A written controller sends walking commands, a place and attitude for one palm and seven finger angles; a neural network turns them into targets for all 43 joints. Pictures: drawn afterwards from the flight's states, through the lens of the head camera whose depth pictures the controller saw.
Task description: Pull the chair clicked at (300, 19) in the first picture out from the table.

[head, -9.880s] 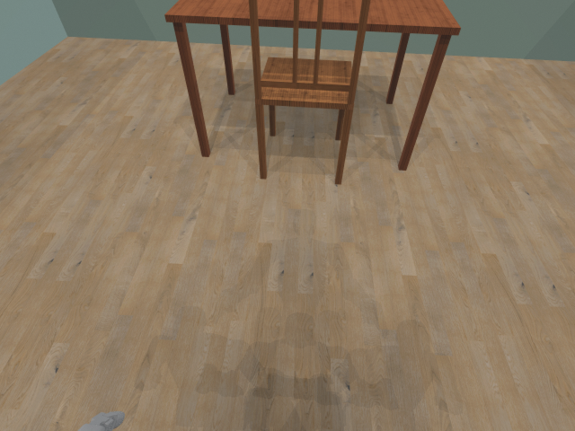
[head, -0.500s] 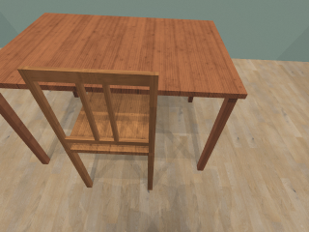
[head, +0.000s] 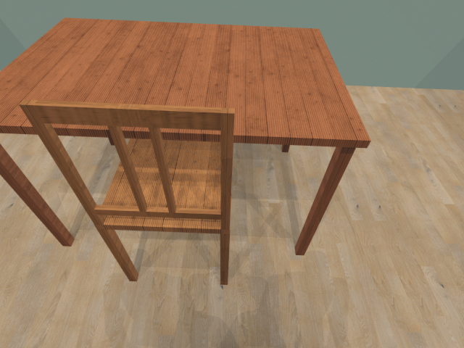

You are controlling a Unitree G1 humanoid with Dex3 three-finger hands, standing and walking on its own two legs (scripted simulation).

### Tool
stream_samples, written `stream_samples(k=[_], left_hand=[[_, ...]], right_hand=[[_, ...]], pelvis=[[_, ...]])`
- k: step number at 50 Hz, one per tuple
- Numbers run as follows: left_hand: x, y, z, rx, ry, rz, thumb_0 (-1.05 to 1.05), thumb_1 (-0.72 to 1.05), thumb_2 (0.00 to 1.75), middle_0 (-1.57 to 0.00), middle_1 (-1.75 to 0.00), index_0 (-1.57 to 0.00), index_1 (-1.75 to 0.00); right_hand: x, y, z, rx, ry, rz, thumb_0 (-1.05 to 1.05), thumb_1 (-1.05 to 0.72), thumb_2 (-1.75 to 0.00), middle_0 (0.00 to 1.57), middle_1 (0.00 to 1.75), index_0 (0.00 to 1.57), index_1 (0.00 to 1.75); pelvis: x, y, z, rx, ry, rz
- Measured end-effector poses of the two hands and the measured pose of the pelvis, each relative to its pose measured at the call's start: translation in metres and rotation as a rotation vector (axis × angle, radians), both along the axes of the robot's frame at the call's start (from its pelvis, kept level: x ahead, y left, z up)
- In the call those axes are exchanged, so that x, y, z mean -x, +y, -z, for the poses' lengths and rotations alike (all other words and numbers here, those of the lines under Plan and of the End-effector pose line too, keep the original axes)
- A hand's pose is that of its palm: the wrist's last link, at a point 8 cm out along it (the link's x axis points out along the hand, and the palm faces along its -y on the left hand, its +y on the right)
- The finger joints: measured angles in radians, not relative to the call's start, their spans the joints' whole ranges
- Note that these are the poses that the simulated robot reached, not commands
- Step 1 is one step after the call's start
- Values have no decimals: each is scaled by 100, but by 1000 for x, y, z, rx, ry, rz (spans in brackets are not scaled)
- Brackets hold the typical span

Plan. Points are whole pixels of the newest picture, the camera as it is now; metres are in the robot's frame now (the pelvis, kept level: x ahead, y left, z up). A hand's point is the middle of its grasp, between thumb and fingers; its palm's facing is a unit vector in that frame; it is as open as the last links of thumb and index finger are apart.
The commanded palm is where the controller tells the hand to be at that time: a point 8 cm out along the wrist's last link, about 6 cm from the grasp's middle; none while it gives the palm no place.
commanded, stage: look again from close up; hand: left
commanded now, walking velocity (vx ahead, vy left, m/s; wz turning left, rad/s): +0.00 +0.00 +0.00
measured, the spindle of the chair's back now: (130, 173) +0.52 +0.30 -0.06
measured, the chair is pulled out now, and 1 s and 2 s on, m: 0.00 0.00 0.00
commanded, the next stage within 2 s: shuffle to correct the standing spot in 0.10 s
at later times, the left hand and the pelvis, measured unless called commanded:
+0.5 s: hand out of the picture -0.02 +0.14 -0.18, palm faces +0.08 -0.99 -0.13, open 7.4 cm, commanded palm none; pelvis +0.03 -0.01 -0.01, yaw +0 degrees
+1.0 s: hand (146, 347) +0.16 +0.18 -0.18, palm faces +0.10 -0.95 -0.28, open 7.3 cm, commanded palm none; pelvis +0.11 -0.02 -0.02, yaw +4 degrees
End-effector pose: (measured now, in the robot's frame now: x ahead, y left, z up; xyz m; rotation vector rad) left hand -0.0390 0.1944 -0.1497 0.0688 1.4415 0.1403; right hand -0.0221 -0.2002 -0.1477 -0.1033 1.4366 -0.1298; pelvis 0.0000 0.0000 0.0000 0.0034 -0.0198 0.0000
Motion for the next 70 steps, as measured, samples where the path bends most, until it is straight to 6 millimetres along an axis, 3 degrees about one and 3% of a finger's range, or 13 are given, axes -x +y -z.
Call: stream_samples(k=[15,24,29,33,37,44,47,50,56,60,63,70], left_hand=[[-3,-4,0,-3,1,-2,0,91,89,-19,-30,-20,-30],[-9,-6,6,-1,31,-30,0,91,89,-19,-30,-20,-30],[-16,-6,10,5,56,-68,0,91,89,-19,-30,-20,-30],[-23,-2,17,22,94,-87,0,91,89,-19,-30,-20,-30],[-53,5,15,17,120,-32,0,91,89,-19,-30,-20,-30],[-151,27,5,-102,-61,1,3,94,89,-20,-30,-20,-30],[-175,34,2,-153,-128,-4,2,95,89,-20,-30,-20,-30],[-186,35,-4,-170,-170,-7,1,94,89,-19,-30,-20,-30],[-182,28,-1,-125,-202,-5,0,92,89,-19,-30,-20,-30],[-167,36,8,-92,-214,-15,0,93,89,-20,-30,-20,-30],[-152,45,16,-66,-203,-25,0,93,89,-20,-30,-20,-30],[-103,51,1,-45,-133,-61,0,92,89,-20,-30,-20,-30]], right_hand=[[-4,-6,2,-1,-2,0,0,-92,-90,20,30,20,30],[-8,-14,8,1,40,19,0,-91,-90,20,30,20,30],[-24,-14,10,12,68,1,0,-91,-90,20,30,20,30],[-54,-9,8,34,44,-15,0,-91,-90,20,30,20,30],[-74,-3,6,50,-8,9,0,-91,-90,20,30,20,30],[-73,2,12,-22,118,3,0,-91,-90,20,30,20,30],[-83,-9,23,-33,141,9,0,-91,-90,20,30,20,30],[-104,-23,27,-10,115,-8,0,-91,-90,20,30,20,30],[-153,-39,16,51,-48,-60,0,-91,-90,20,30,20,30],[-168,-36,3,88,-162,-84,0,-91,-90,19,30,20,30],[-161,-27,-4,108,-212,-86,0,-92,-90,19,30,20,30],[-123,-6,-15,80,-135,-98,0,-93,-90,20,30,20,30]], pelvis=[[-6,-6,1,-3,-1,0],[-30,-11,9,-2,12,1],[-50,-8,14,14,28,-16],[-71,0,18,6,38,-22],[-89,3,15,2,29,-5],[-112,-11,15,-13,6,-42],[-119,-18,21,-14,2,-62],[-114,-19,20,-14,-2,-79],[-90,-12,15,-21,-5,-70],[-76,-2,17,-12,-9,-59],[-68,7,19,-10,-27,-48],[-66,16,0,16,1,-62]])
